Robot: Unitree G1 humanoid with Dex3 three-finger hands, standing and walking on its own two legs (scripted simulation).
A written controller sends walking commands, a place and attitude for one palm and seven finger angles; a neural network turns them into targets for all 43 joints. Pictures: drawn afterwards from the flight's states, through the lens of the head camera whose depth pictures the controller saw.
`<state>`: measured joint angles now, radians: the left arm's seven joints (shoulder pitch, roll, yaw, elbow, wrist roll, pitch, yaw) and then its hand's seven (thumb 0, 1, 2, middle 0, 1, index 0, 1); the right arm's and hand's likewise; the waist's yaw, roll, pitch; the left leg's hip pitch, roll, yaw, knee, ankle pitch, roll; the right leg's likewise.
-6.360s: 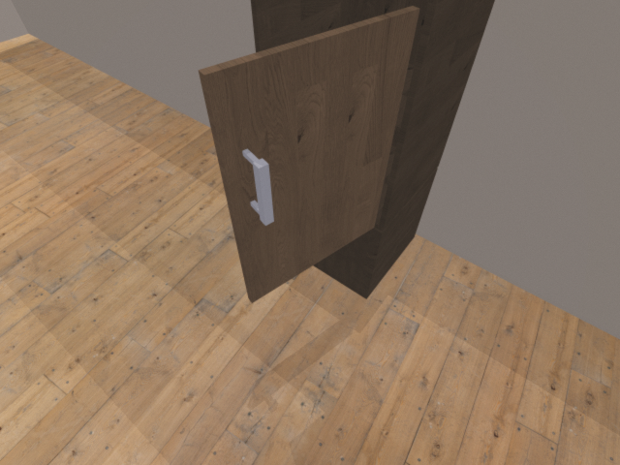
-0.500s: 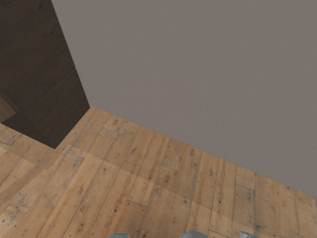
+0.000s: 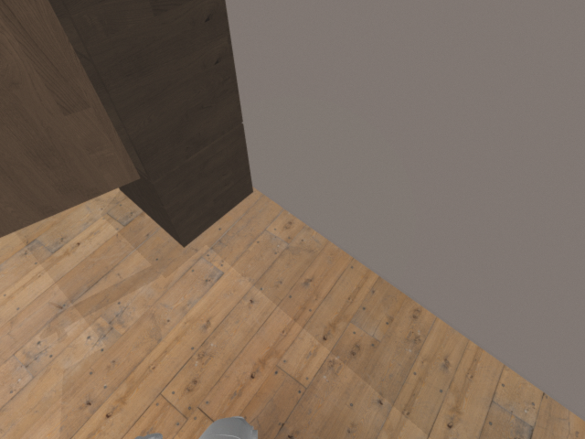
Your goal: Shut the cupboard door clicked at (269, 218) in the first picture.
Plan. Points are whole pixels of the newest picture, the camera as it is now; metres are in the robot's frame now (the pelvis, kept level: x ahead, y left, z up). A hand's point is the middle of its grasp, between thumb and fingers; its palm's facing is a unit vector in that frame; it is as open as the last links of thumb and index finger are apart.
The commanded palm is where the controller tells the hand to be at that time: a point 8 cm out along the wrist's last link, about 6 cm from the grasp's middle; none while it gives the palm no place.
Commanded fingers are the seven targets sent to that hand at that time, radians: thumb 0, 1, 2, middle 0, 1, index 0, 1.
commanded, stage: turn to face it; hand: left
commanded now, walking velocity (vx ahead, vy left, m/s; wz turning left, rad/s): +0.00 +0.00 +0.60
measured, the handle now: out of the picture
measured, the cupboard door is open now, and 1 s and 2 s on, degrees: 75 75 75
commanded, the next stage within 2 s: take the last steps up to it in 0.88 s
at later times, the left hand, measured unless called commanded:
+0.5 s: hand out of the picture +0.06 +0.22 -0.16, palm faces +0.28 -0.91 -0.31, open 7.4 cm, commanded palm none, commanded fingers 0.00 0.90 0.90 -0.20 -0.30 -0.20 -0.30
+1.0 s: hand out of the picture -0.07 +0.19 -0.18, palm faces +0.54 -0.80 -0.24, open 7.4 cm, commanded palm none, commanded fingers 0.00 0.90 0.90 -0.20 -0.30 -0.20 -0.30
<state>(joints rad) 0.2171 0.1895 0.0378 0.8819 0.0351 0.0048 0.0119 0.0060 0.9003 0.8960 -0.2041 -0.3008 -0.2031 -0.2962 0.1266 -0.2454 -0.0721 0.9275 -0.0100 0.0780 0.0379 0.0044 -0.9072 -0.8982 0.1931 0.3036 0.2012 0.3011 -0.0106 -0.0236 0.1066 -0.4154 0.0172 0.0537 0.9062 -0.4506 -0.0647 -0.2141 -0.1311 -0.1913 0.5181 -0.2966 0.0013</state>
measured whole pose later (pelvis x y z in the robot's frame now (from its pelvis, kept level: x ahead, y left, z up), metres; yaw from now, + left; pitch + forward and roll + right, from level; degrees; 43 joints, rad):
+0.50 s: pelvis +0.01 -0.02 -0.01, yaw +17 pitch +1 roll +1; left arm 0.15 0.23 0.06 0.86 0.03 0.01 0.01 0.01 0.90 0.90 -0.20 -0.30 -0.20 -0.30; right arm 0.18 -0.23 -0.07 0.93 -0.02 0.06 0.01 0.00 -0.90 -0.90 0.20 0.30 0.21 0.30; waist -0.02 0.03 0.09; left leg -0.38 -0.03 -0.11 0.71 -0.39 -0.03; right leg -0.30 -0.04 -0.05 0.60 -0.31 0.02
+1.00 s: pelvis +0.01 -0.01 -0.01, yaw +31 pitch +0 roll +0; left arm 0.22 0.26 0.07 0.98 0.02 0.06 0.01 0.01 0.91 0.90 -0.20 -0.30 -0.20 -0.30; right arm 0.11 -0.19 -0.02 0.93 -0.02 0.02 -0.01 0.00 -0.90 -0.90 0.20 0.30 0.20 0.30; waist 0.03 -0.05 0.10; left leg -0.25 0.00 0.03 0.52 -0.27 0.02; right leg -0.41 -0.09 -0.04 0.97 -0.48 0.06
